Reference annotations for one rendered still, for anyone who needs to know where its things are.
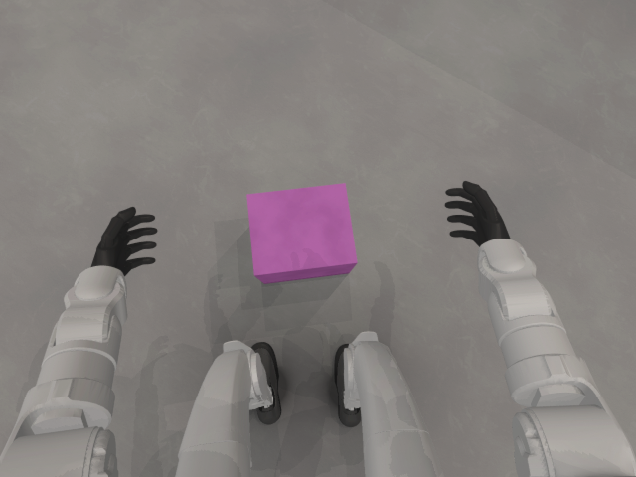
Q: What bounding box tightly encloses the robot left foot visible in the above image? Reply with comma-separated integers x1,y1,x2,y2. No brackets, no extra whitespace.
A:
251,342,281,424

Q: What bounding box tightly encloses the left robot upper arm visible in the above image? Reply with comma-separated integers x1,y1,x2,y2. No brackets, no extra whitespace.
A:
0,426,118,477

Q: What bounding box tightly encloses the right robot upper arm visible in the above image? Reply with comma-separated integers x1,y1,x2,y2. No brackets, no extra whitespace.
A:
512,405,636,477

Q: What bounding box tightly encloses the robot right hand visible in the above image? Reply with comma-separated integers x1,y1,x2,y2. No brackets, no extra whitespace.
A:
445,181,510,247

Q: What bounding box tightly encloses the robot left hand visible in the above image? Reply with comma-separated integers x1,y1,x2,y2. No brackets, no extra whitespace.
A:
91,207,157,277

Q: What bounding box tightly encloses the robot right forearm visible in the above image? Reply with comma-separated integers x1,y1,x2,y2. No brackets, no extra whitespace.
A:
477,238,636,476

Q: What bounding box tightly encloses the robot right foot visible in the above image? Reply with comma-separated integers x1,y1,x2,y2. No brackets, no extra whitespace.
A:
334,344,361,427

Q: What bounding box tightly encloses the robot left forearm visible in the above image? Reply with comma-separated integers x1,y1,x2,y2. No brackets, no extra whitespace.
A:
0,265,127,466

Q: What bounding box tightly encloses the robot foot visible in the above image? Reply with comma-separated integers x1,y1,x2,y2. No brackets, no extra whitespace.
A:
334,344,361,427
251,342,281,424

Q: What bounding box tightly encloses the carton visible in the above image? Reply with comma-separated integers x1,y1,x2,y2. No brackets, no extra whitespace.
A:
246,183,358,284

